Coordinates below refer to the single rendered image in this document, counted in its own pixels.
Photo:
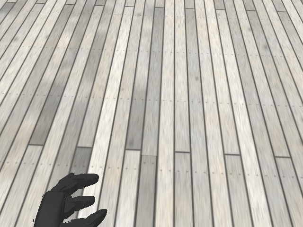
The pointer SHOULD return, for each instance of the left robot hand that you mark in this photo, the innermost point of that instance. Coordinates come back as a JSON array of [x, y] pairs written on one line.
[[57, 204]]

